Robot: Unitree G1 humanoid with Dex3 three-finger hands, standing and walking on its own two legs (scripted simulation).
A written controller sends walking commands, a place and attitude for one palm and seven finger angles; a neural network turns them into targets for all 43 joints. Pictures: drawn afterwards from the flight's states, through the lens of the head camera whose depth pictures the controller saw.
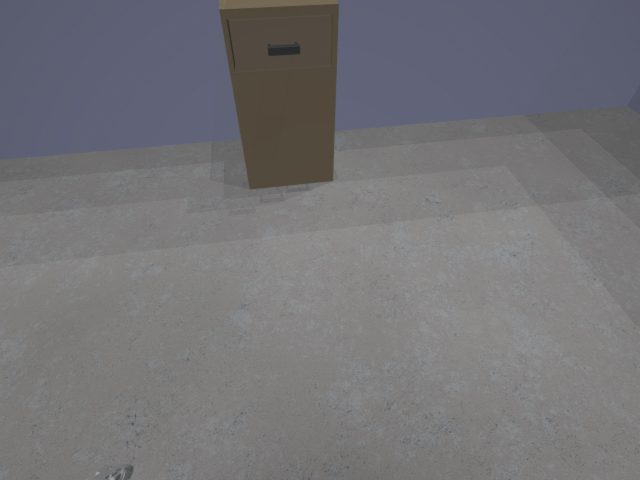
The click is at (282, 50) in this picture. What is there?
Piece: drawer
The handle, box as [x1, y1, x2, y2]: [268, 42, 299, 55]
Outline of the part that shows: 299,45 296,42 294,44 284,45 268,44 268,54 276,55 299,53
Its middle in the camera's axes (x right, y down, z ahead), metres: -0.14 -0.71 +1.44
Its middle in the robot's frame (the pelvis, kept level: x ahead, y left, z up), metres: +1.54 +0.21 -0.09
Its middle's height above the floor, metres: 0.68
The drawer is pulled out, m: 0.00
